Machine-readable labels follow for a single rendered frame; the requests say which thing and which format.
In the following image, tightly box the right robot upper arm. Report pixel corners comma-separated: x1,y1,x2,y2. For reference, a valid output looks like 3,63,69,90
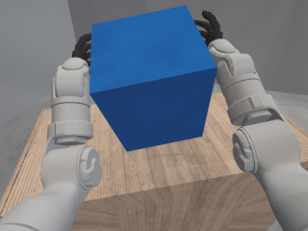
232,119,308,231

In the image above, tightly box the left robot upper arm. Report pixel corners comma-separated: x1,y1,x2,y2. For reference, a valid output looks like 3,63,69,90
0,145,103,231

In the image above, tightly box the pedestal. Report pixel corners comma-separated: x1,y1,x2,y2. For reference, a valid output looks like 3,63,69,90
0,93,308,231

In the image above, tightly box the robot right forearm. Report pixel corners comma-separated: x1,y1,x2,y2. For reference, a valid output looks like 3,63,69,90
208,38,301,159

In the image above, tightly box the robot left forearm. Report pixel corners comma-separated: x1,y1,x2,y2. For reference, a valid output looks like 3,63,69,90
40,57,93,184

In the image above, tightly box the right robot hand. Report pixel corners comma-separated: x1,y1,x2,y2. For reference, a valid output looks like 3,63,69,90
193,11,223,47

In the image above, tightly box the carton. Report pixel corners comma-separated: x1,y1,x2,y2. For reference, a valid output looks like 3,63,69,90
90,5,218,152

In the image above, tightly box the left robot hand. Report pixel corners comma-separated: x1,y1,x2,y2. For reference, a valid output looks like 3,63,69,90
71,33,91,73

